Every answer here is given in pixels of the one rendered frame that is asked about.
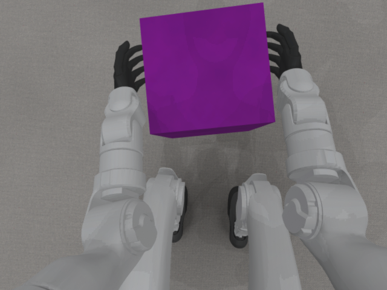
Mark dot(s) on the robot left upper arm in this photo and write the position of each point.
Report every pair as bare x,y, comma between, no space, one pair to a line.
114,237

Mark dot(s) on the robot right upper arm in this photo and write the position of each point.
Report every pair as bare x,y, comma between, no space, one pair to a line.
331,221

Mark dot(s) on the robot left hand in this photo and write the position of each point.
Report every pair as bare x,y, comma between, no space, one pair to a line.
123,74

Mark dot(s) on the left robot forearm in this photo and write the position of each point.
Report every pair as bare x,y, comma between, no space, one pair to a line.
121,150

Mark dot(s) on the robot right hand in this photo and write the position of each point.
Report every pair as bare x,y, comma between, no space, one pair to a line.
288,50

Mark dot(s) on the robot left shin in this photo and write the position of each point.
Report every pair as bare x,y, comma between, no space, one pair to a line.
165,171

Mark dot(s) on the right robot forearm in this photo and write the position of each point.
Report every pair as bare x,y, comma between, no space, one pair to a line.
312,155

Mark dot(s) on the carton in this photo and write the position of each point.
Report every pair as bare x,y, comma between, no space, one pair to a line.
207,72

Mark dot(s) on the robot right foot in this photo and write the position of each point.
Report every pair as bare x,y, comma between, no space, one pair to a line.
236,241

